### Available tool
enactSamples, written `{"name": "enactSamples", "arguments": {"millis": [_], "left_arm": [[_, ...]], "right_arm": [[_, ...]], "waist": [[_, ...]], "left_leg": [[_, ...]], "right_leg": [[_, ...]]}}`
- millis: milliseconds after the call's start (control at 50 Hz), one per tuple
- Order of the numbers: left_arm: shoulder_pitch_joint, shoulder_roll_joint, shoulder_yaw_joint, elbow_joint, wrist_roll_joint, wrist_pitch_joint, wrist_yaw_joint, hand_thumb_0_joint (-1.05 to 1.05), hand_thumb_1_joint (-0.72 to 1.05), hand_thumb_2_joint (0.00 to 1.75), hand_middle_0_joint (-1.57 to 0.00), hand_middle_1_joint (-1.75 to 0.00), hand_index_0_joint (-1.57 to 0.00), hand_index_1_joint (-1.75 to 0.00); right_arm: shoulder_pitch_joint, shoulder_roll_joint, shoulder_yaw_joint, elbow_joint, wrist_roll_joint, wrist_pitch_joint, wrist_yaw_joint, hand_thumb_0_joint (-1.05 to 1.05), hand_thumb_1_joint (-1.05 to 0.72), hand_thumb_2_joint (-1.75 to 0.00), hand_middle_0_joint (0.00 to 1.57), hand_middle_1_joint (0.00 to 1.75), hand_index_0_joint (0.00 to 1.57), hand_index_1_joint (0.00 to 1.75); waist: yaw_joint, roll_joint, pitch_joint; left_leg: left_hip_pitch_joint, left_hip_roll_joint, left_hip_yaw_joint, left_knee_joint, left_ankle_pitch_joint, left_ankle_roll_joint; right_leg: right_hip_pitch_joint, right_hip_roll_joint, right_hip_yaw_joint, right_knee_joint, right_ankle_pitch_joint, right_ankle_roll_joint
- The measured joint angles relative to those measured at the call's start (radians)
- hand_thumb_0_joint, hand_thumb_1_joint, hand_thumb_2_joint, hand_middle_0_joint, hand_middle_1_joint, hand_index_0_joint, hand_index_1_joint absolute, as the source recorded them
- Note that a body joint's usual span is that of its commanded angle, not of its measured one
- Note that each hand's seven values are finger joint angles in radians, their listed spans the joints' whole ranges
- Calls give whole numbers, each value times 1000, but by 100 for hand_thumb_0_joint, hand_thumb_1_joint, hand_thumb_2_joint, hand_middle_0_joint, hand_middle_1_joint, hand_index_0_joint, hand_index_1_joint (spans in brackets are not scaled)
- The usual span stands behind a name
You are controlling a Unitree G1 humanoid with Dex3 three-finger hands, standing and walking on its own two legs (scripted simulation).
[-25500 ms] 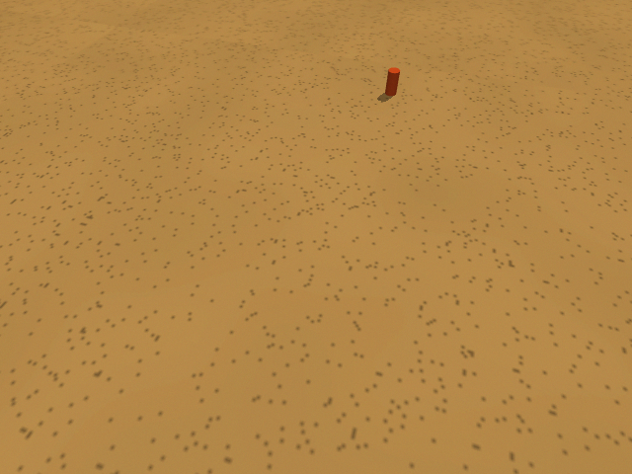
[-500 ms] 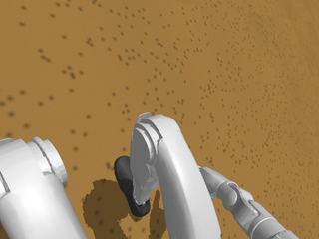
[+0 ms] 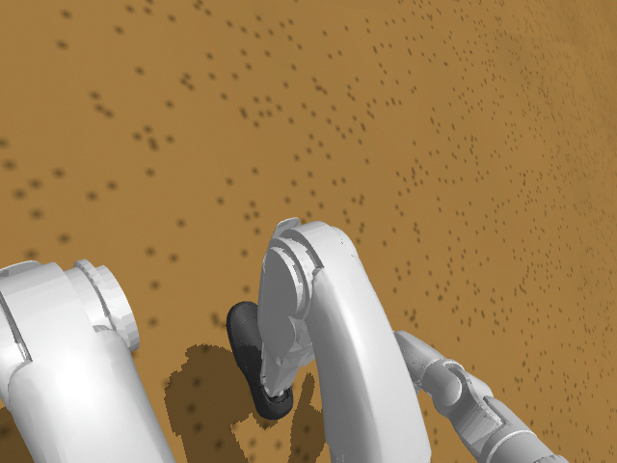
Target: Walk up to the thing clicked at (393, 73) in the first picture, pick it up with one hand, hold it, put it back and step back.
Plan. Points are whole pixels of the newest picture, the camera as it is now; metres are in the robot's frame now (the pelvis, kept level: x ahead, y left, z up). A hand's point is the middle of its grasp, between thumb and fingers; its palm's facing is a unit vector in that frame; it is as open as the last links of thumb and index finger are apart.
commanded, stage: withdraw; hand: left
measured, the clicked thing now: out of the picture +0.43 +0.31 -0.21
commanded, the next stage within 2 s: rise in 0.08 s
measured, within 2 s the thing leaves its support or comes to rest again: neither
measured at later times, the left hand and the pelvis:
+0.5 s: hand out of the picture +0.36 +0.44 -0.02, palm faces +0.50 -0.79 -0.36, open 17.2 cm; pelvis +0.01 -0.01 +0.05, yaw +7 degrees
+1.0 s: hand out of the picture +0.24 +0.33 +0.17, palm faces +0.40 -0.80 -0.45, open 17.6 cm; pelvis +0.04 -0.03 +0.26, yaw +16 degrees
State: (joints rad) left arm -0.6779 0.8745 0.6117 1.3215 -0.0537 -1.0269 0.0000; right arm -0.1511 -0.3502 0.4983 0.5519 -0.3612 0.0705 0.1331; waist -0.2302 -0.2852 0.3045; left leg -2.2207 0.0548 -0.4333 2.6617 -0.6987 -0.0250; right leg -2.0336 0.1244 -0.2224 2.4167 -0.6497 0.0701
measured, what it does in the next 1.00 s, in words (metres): rises, turning left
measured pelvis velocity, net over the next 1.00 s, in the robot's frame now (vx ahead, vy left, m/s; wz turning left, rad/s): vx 0.04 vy -0.03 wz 0.27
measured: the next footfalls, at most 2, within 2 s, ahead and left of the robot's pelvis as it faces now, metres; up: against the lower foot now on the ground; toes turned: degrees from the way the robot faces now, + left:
none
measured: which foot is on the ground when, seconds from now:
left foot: down 0.00-1.00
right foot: down 0.00-1.00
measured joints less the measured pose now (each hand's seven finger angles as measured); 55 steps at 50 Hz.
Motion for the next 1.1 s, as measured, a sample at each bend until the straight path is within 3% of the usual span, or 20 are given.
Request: {"name": "enactSamples", "arguments": {"millis": [60,120,220,280,380,420,520,660,820,960,1100], "left_arm": [[12,-6,-5,-91,-9,55,-33,-1,-57,11,-12,-9,-12,-10],[28,-21,-37,-150,-40,119,-78,-1,-58,8,-11,-7,-11,-8],[42,-47,-56,-172,-90,209,-150,-1,-60,4,-8,-4,-9,-4],[39,-49,-51,-172,-2,295,-143,-1,-57,3,-7,-4,-8,-3],[52,-61,-38,-231,98,453,-116,-1,-53,4,-7,-5,-8,-4],[64,-59,-33,-267,121,513,-102,-2,-52,5,-7,-5,-8,-5],[129,-78,-46,-370,140,655,-64,-1,-50,7,-6,-6,-7,-5],[295,-203,-145,-587,125,836,-24,-1,-52,7,-5,-5,-6,-5],[514,-367,-262,-844,97,983,26,-1,-53,6,-6,-5,-6,-5],[623,-448,-328,-900,73,1061,77,-1,-56,4,-6,-5,-6,-5],[714,-515,-406,-949,54,1127,120,-1,-57,4,-5,-4,-6,-5]], "right_arm": [[36,8,-35,8,22,11,-2,0,-91,-90,21,30,21,30],[71,11,-72,25,57,18,-6,0,-91,-90,21,30,21,30],[100,12,-120,39,112,20,-16,0,-91,-89,21,30,21,30],[121,32,-184,45,156,27,-21,0,-90,-89,21,30,21,30],[150,56,-261,50,210,55,-23,0,-91,-90,21,30,21,30],[166,64,-289,51,229,66,-26,0,-91,-90,21,30,21,30],[210,70,-363,62,276,89,-37,0,-91,-90,21,30,21,30],[241,74,-459,62,345,110,-62,0,-91,-90,20,30,21,30],[228,92,-490,0,393,98,-126,0,-91,-90,20,30,20,30],[230,98,-499,-36,401,50,-188,0,-90,-90,20,30,20,30],[265,99,-501,-43,401,1,-234,0,-90,-90,20,30,20,30]], "waist": [[13,21,-33],[27,57,-83],[43,110,-148],[54,129,-184],[73,161,-239],[81,175,-263],[115,225,-330],[174,282,-406],[193,293,-441],[191,293,-467],[191,302,-475]], "left_leg": [[-7,-2,13,-14,0,-2],[-21,-3,33,-34,3,1],[-36,1,72,-70,12,13],[-44,5,98,-94,21,16],[-46,6,144,-152,40,17],[-42,6,163,-180,45,16],[-25,10,213,-260,55,17],[61,21,286,-421,66,17],[284,27,325,-673,82,-3],[535,26,344,-891,91,-15],[798,25,358,-1099,109,-17]], "right_leg": [[-7,-9,6,-4,-7,-8],[-18,-21,16,-12,-16,-12],[-33,-34,39,-27,-24,-10],[-47,-42,55,-35,-23,-18],[-62,-61,83,-60,-22,-28],[-65,-69,95,-74,-23,-31],[-65,-87,127,-122,-27,-34],[-16,-105,173,-239,-23,-26],[177,-121,180,-459,-9,-45],[419,-133,175,-662,-7,-64],[684,-139,169,-874,12,-64]]}}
